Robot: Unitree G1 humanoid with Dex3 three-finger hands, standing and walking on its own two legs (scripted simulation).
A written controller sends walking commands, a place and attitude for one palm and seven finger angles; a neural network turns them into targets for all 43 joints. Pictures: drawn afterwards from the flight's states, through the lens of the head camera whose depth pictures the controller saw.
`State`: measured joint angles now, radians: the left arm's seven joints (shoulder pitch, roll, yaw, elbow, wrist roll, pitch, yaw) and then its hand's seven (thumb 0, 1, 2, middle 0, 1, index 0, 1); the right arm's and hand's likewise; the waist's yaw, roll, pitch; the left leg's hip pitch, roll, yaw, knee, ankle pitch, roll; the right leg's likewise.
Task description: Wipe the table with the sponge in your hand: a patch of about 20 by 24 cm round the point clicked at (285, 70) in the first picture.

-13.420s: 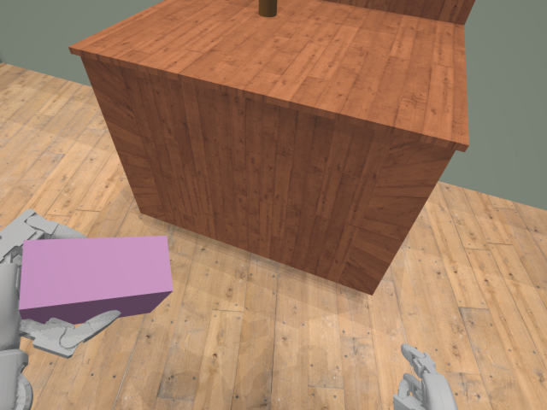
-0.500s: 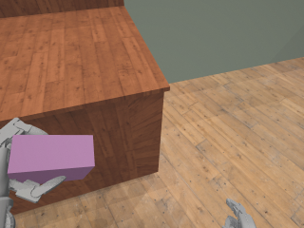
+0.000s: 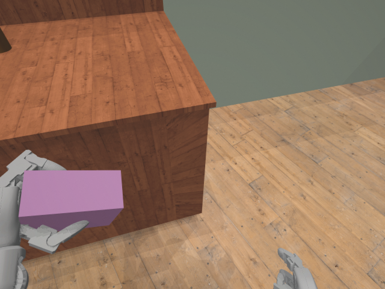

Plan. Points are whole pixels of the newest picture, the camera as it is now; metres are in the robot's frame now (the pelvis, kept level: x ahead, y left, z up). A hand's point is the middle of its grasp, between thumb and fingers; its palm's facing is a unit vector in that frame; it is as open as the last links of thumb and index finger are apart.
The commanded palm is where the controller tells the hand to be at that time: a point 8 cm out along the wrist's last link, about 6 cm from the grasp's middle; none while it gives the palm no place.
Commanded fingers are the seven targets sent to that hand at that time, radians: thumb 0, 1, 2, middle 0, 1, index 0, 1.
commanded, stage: come to a stop and stand still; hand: left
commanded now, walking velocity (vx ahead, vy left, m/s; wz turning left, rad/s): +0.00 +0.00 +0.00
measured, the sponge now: (88, 201) +0.23 +0.20 +0.13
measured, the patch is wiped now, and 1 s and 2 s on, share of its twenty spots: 0.00 0.00 0.00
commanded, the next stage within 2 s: look again from close up in 0.28 s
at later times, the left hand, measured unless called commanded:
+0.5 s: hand (16, 161) +0.25 +0.30 +0.19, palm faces +0.50 -0.75 -0.42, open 10.7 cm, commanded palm +0.15 +0.29 +0.18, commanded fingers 0.00 0.10 1.30 -1.20 -1.60 -1.20 -1.60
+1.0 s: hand (38, 155) +0.28 +0.29 +0.17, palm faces +0.37 -0.84 -0.39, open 10.7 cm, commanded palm +0.22 +0.33 +0.18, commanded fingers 0.00 0.10 1.30 -1.20 -1.60 -1.20 -1.60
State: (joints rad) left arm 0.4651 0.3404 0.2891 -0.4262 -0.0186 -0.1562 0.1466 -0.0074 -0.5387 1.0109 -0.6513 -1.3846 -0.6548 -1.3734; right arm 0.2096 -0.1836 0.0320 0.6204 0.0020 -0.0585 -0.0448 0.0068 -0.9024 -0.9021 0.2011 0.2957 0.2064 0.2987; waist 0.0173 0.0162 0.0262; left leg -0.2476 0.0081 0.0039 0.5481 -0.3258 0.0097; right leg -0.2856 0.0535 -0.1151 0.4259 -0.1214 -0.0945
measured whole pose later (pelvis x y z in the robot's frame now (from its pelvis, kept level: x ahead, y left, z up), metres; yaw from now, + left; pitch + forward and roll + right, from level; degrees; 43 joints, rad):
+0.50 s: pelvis +0.00 +0.01 +0.00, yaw +1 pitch -1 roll +0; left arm 0.15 0.50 0.43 -0.23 -0.01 -0.26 0.11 -0.01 -0.54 1.01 -0.66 -1.38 -0.66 -1.37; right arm 0.25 -0.20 0.06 0.60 0.01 -0.14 -0.03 0.01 -0.90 -0.90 0.20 0.30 0.20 0.30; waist 0.03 -0.03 0.05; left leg -0.28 -0.01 -0.01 0.55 -0.26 0.01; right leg -0.33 0.05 -0.10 0.48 -0.13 -0.08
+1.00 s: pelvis +0.06 +0.06 +0.00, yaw -1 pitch +1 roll -1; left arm 0.44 0.35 0.36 -0.50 -0.03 -0.24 0.12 -0.01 -0.54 1.01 -0.66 -1.38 -0.67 -1.36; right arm 0.16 -0.24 0.01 0.55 -0.02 -0.11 -0.02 0.01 -0.90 -0.90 0.20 0.30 0.21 0.30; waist 0.00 0.01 0.02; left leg -0.21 -0.04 0.04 0.57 -0.37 0.07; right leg -0.29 0.02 -0.04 0.53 -0.25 -0.02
